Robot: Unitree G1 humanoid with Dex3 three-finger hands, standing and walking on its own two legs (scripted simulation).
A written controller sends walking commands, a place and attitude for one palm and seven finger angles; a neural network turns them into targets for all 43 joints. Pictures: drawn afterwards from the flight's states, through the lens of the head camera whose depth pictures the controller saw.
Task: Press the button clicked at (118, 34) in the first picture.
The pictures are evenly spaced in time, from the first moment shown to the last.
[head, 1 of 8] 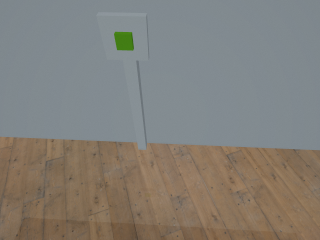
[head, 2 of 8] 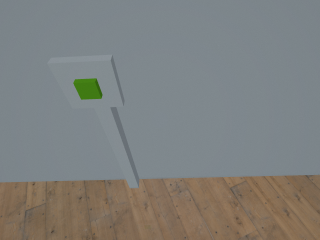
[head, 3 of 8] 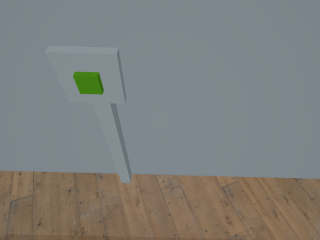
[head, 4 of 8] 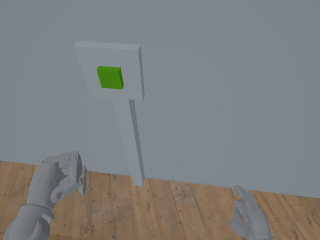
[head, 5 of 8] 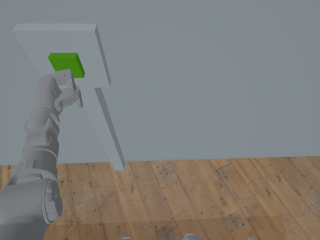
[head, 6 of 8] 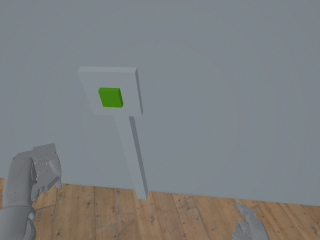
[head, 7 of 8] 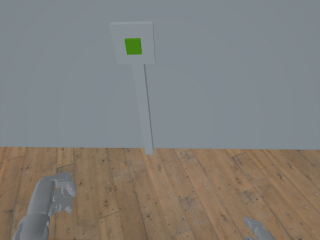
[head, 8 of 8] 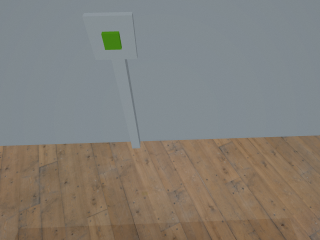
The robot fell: no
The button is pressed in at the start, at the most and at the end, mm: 0 11 0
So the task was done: yes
